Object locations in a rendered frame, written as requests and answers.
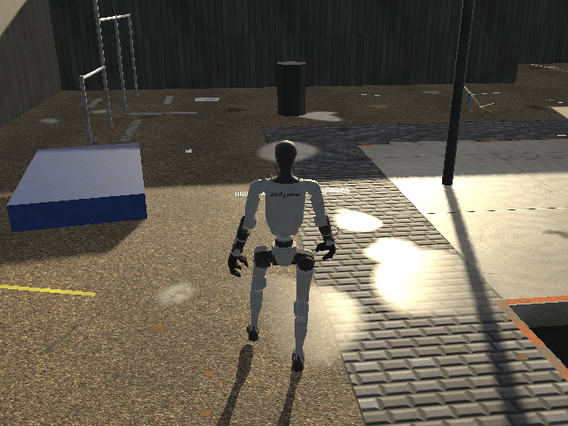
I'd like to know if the robot left upper arm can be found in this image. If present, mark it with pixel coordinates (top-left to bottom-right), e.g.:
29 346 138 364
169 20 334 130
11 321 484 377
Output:
242 178 267 229

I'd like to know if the right robot forearm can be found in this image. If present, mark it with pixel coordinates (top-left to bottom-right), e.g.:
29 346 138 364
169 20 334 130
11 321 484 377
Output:
319 213 335 246

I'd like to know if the robot left shin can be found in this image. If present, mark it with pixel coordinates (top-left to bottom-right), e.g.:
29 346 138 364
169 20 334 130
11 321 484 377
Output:
250 275 263 330

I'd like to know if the robot right thigh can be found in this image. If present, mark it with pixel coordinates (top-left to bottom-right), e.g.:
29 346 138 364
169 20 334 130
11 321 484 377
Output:
294 248 315 317

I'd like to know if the robot right upper arm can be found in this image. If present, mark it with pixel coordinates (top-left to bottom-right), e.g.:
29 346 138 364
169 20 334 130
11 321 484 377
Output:
304 179 327 227

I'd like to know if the left robot forearm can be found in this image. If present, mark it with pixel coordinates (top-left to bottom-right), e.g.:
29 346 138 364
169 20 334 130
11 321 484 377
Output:
231 215 250 256

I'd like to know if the robot left hand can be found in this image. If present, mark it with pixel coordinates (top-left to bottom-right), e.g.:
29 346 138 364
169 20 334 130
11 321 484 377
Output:
228 253 249 277

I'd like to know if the robot right hand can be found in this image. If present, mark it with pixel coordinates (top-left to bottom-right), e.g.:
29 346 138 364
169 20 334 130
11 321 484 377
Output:
315 242 336 260

